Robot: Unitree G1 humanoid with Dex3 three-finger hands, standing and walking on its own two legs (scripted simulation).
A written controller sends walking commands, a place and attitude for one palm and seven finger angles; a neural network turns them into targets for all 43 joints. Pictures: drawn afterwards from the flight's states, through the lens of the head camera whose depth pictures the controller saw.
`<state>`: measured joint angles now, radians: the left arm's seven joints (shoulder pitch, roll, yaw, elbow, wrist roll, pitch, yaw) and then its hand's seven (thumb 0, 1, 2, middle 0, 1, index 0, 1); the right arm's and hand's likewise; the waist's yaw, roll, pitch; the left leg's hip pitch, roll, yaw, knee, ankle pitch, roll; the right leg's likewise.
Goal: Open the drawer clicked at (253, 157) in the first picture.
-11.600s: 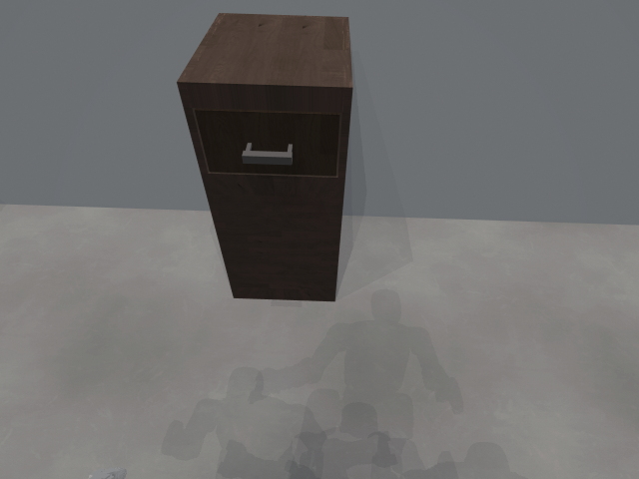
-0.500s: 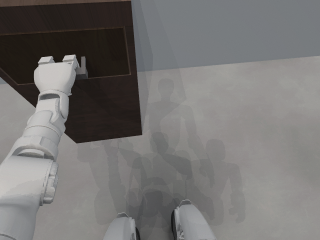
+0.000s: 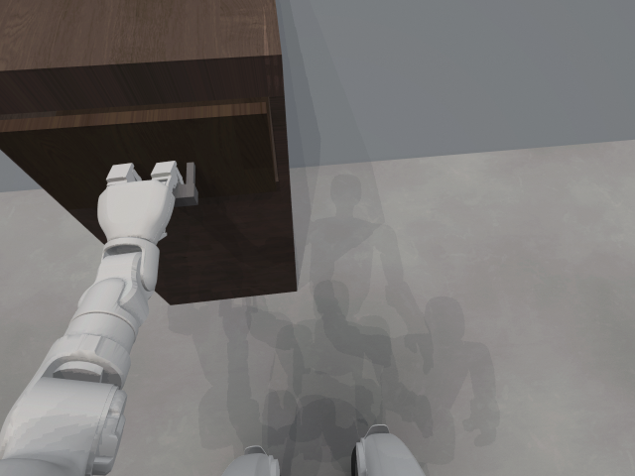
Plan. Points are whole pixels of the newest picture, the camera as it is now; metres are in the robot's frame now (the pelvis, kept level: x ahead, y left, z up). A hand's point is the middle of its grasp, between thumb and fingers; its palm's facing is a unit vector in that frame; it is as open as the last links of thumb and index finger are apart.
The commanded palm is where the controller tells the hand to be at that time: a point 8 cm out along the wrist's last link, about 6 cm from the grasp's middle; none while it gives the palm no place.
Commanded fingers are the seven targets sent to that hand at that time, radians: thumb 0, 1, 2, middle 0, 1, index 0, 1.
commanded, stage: pull the drawer open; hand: left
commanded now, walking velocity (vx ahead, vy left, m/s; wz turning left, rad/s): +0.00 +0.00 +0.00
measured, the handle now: (153, 185) +0.50 +0.22 -0.01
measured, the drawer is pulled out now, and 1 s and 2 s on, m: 0.02 0.16 0.26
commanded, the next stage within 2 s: none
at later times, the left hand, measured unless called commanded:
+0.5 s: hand (153, 267) +0.39 +0.21 -0.04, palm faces -0.04 -0.07 -1.00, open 5.5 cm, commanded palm +0.34 +0.21 +0.02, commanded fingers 0.00 0.90 0.90 -0.40 -1.35 -0.40 -1.35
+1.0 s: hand (149, 319) +0.32 +0.20 -0.04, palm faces -0.03 -0.07 -1.00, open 5.6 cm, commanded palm +0.28 +0.21 +0.02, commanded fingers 0.00 0.90 0.90 -0.40 -1.35 -0.40 -1.35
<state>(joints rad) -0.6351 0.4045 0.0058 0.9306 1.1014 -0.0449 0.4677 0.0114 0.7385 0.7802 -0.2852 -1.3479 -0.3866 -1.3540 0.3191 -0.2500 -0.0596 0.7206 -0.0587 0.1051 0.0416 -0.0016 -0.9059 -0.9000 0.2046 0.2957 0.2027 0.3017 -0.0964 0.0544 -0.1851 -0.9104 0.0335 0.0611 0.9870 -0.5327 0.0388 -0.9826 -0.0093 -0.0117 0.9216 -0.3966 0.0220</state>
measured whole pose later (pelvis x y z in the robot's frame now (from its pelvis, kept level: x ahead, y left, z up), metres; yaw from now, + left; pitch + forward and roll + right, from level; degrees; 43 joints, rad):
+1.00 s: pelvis +0.00 -0.01 +0.02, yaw +0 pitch +18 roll -1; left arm -0.08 0.28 -0.09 0.48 1.12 0.08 0.52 0.01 0.72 0.77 -0.29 -1.35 -0.41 -1.34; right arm 0.21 -0.23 -0.05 0.64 -0.05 0.08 0.02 0.00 -0.91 -0.90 0.20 0.30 0.20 0.30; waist -0.03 0.04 -0.18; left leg -0.70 0.02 0.05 0.91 -0.52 0.02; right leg -0.79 0.00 0.00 0.87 -0.39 0.01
